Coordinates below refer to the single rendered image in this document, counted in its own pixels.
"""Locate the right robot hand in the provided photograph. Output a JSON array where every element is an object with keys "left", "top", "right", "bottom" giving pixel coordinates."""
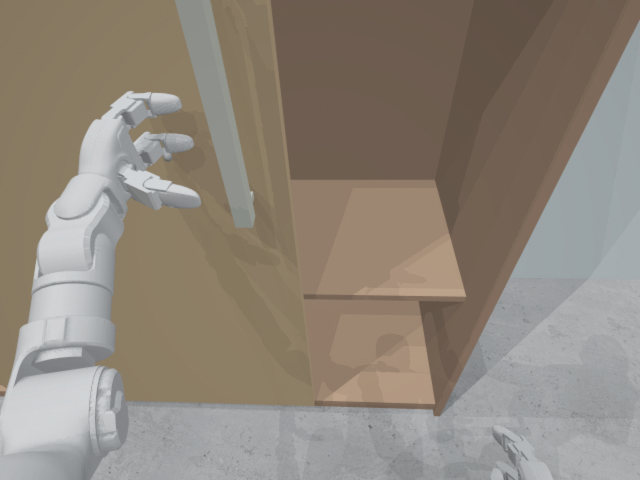
[{"left": 490, "top": 425, "right": 554, "bottom": 480}]

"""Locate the robot left upper arm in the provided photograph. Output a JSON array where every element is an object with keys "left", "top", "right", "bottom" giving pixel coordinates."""
[{"left": 0, "top": 365, "right": 129, "bottom": 480}]

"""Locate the handle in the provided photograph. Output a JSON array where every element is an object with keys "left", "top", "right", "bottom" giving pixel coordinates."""
[{"left": 175, "top": 0, "right": 255, "bottom": 228}]

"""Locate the robot left forearm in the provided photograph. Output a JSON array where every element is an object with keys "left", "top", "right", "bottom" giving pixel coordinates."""
[{"left": 0, "top": 174, "right": 128, "bottom": 456}]

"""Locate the left robot hand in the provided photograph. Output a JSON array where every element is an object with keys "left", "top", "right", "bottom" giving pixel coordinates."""
[{"left": 78, "top": 91, "right": 201, "bottom": 210}]

